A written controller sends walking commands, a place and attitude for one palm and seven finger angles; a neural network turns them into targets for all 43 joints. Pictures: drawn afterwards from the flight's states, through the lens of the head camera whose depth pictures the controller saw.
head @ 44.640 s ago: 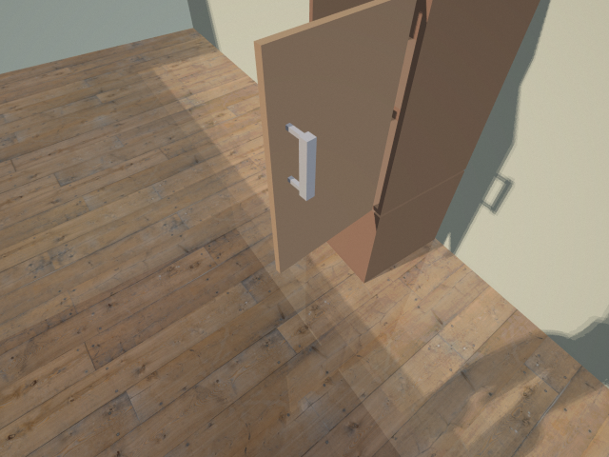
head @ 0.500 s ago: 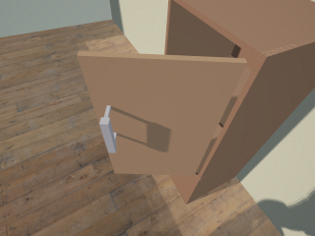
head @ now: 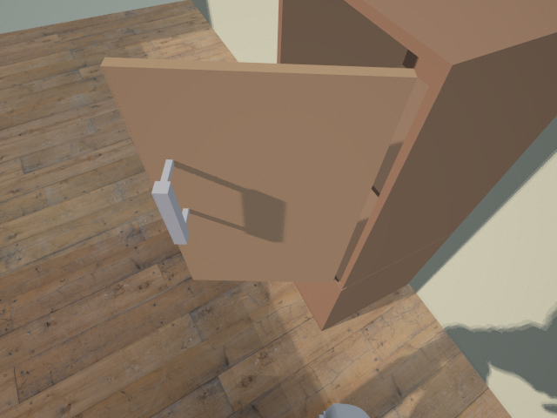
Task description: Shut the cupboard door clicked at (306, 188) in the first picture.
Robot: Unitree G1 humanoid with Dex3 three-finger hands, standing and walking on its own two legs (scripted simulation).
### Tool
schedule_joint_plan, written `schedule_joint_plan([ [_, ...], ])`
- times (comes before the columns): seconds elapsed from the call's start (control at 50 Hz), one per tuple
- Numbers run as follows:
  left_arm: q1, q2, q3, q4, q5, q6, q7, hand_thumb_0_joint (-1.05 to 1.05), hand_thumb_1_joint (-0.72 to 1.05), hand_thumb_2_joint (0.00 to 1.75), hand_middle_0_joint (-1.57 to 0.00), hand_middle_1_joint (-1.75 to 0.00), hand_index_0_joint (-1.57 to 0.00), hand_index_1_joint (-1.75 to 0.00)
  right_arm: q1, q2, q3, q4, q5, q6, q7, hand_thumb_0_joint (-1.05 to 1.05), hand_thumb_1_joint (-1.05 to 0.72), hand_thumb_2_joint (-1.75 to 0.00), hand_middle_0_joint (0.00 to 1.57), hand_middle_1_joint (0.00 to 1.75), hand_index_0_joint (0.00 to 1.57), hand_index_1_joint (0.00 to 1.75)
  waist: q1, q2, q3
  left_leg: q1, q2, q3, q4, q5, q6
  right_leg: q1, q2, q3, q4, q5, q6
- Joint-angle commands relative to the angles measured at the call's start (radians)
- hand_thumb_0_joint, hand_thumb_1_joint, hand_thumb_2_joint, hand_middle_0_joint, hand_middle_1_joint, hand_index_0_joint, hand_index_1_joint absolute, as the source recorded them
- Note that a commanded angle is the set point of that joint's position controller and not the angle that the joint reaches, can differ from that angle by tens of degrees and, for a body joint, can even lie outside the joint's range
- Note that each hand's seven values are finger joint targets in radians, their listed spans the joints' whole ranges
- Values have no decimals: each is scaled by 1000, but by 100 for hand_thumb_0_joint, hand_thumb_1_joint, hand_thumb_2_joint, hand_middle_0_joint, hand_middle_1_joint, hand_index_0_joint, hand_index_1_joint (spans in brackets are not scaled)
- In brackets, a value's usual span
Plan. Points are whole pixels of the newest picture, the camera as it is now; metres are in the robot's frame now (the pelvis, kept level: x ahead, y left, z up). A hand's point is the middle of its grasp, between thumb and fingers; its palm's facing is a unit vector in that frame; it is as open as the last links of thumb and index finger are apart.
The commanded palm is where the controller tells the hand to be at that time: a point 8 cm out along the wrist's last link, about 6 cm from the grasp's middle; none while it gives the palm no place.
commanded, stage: come to a stop and stand still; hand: left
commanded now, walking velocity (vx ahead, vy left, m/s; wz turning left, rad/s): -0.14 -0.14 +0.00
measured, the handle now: (175, 204) +0.41 +0.19 +0.03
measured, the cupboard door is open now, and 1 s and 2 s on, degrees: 62 62 62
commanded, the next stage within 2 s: look again from close up in 1.22 s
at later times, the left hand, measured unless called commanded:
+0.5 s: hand out of the picture -0.01 +0.12 -0.17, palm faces +0.05 -0.97 -0.22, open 7.3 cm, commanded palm none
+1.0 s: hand out of the picture -0.01 +0.22 -0.17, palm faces -0.01 -0.97 -0.26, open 7.4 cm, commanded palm none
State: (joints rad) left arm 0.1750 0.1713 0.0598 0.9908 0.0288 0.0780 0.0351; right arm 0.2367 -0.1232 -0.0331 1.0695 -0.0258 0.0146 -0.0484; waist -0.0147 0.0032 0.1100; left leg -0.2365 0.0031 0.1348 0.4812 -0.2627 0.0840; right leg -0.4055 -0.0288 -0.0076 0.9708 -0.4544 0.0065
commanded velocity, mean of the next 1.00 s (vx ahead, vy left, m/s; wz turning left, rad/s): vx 0.02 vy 0.07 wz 0.00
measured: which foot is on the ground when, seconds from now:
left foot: down 0.00-0.18, up 0.20-0.56, down 0.58-1.00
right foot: up 0.00-0.14, down 0.16-1.00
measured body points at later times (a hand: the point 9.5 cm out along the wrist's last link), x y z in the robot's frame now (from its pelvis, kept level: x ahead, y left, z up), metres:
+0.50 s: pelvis -0.04 -0.07 +0.00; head +0.00 -0.06 +0.45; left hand -0.02 +0.17 -0.15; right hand +0.04 -0.31 -0.15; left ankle -0.05 +0.04 -0.71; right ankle -0.05 -0.18 -0.74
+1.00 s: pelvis -0.03 +0.02 -0.01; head -0.01 +0.01 +0.44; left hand -0.01 +0.27 -0.15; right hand +0.01 -0.21 -0.16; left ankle -0.04 +0.04 -0.74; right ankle -0.06 -0.14 -0.74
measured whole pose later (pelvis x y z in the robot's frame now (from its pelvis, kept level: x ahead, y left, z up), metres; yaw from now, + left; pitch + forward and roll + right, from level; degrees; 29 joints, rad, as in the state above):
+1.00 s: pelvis -0.03 +0.02 -0.01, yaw -2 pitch +0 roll +0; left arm 0.27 0.19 -0.01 1.03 0.02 0.01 0.04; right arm 0.25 -0.20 0.01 0.99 -0.01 -0.01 -0.02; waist 0.02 0.04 0.03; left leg -0.21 -0.12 0.12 0.47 -0.27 0.15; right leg -0.22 -0.06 0.02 0.54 -0.32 0.01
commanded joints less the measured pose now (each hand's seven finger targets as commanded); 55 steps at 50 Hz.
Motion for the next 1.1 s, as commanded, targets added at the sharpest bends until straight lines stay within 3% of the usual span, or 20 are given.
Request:
schedule_joint_plan([
  [0.0,34,41,7,-72,-5,-8,-5,0,90,90,-20,-30,-20,-30,51,-196,-53,-63,-10,-7,-8,0,-90,-90,20,30,20,30,-15,139,-108,76,325,-254,-126,474,117,1,-11,-8,-87,-3,-1],
  [0.1,109,54,9,-75,-5,-30,-9,0,90,90,-20,-30,-20,-30,26,-231,-75,-91,-3,4,3,0,-90,-90,20,30,20,30,17,125,-187,35,267,-206,2,416,35,202,6,-55,-479,230,-7],
  [0.12,131,75,9,-71,1,-44,-4,0,90,90,-20,-30,-20,-30,34,-194,-69,-97,3,4,11,0,-90,-90,20,30,20,30,24,32,-194,-13,185,-149,79,239,-15,259,-42,-4,-587,330,-11],
  [0.14,141,136,11,-66,8,-63,7,0,90,90,-20,-30,-20,-30,44,-110,-51,-119,7,5,19,0,-90,-90,20,30,20,30,18,-177,-178,-147,65,-62,197,-75,-71,315,-205,174,-621,539,-57],
  [0.16,140,178,8,-74,5,-74,11,0,90,90,-20,-30,-20,-30,11,-74,-39,-143,10,14,22,0,-90,-90,20,30,20,30,37,-254,-166,-205,-2,-79,327,-318,-93,249,-337,302,-637,635,-138],
  [0.18,128,175,-8,-78,2,-80,9,0,90,90,-20,-30,-20,-30,-3,-78,-36,-141,9,19,29,0,-90,-90,20,30,20,30,39,-153,-167,-170,10,-139,396,-307,-92,173,-343,282,-660,489,-189],
  [0.24,76,152,-8,-82,1,-95,12,0,90,90,-20,-30,-20,-30,-32,-102,-33,-129,6,14,40,0,-90,-90,20,30,20,30,26,-182,-114,-238,16,-128,433,-192,-108,228,-269,262,-641,532,-170],
  [0.4,197,193,10,-53,3,-104,12,0,90,90,-20,-30,-20,-30,-83,-127,-18,-161,17,6,52,0,-90,-90,20,30,20,30,79,-155,-106,-253,-2,-101,314,-179,-121,389,-295,256,-611,725,-211],
  [0.46,180,200,13,-55,3,-97,12,0,90,90,-20,-30,-20,-30,-75,-115,-14,-158,22,3,53,0,-90,-90,20,30,20,30,70,-161,-112,-151,-14,-94,193,-141,-112,331,-275,230,-613,644,-196],
  [0.52,132,182,6,-47,-6,-88,10,0,90,90,-20,-30,-20,-30,11,-105,-6,-118,22,-9,48,0,-90,-90,20,30,20,30,22,-147,-116,91,-26,-75,-75,57,-98,185,-186,146,-561,457,-115],
  [0.54,128,154,0,-56,-4,-83,8,0,90,90,-20,-30,-20,-30,39,-125,-10,-103,22,-16,43,0,-90,-90,20,30,20,30,14,-103,-109,171,13,-90,-109,97,-89,120,-139,117,-515,341,-88],
  [0.56,195,136,-22,0,-4,-113,36,0,90,90,-20,-30,-20,-30,-13,-213,-17,-156,13,-21,41,0,-90,-90,20,30,20,30,15,169,-122,71,81,-112,80,79,-95,170,-131,107,-527,360,-53],
  [0.6,158,177,-2,-61,-4,-112,23,0,90,90,-20,-30,-20,-30,9,-161,-4,-197,0,-14,46,0,-90,-90,20,30,20,30,7,132,-95,-44,68,-135,62,-40,-66,119,-148,135,-537,91,-90],
  [0.64,143,142,-22,-46,2,-85,15,0,90,90,-20,-30,-20,-30,28,-180,6,-195,-3,-24,50,0,-90,-90,20,30,20,30,3,310,-54,-68,127,-290,-87,56,-34,93,-31,-24,-379,40,-55],
  [0.66,165,124,-31,-38,3,-78,11,0,90,90,-20,-30,-20,-30,33,-200,4,-203,2,-24,42,0,-90,-90,20,30,20,30,10,282,-39,-89,165,-364,-167,51,-15,104,19,-58,-316,-3,-34],
  [0.72,189,87,-47,-13,-4,-74,6,0,90,90,-20,-30,-20,-30,19,-214,4,-211,4,-28,27,0,-90,-90,20,30,20,30,32,84,-37,-57,189,-371,-179,128,33,88,1,-23,-273,7,-30],
  [0.84,174,109,-48,1,-11,-90,6,0,90,90,-20,-30,-20,-30,18,-178,18,-177,14,-46,19,0,-90,-90,20,30,20,30,36,11,-92,-12,123,-287,-140,219,-12,197,-49,62,-499,214,-55],
  [0.88,159,109,-50,5,-16,-92,10,0,90,90,-20,-30,-20,-30,45,-197,15,-159,10,-48,19,0,-90,-90,20,30,20,30,19,-102,-103,37,107,-270,-130,245,-28,191,-54,77,-484,265,-59],
  [0.98,151,117,-47,4,-17,-72,17,0,90,90,-20,-30,-20,-30,78,-203,21,-107,8,-51,8,0,-90,-90,20,30,20,30,19,49,-91,122,139,-302,-187,366,-79,128,-31,43,-427,145,-39],
  [1.08,142,111,-49,21,-17,-63,16,0,90,90,-20,-30,-20,-30,79,-188,26,-82,8,-47,3,0,-90,-90,20,30,20,30,28,41,-77,124,150,-299,-198,353,-85,132,-36,56,-451,136,-37],
])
